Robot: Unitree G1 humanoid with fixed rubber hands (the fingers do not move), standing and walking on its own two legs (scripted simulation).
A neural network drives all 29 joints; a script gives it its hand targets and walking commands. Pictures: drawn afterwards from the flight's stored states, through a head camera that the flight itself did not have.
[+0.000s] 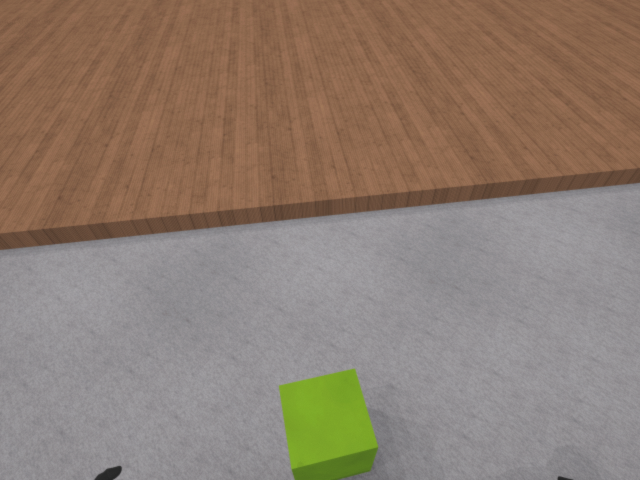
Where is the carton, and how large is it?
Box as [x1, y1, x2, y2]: [279, 369, 377, 479]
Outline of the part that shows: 354,369 279,385 291,468 295,479 337,479 370,470 377,449 377,444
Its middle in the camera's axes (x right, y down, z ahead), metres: +0.02 +0.52 +1.06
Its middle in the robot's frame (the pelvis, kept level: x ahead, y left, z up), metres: +0.39 +0.02 -0.66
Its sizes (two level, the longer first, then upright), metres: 0.210 0.200 0.250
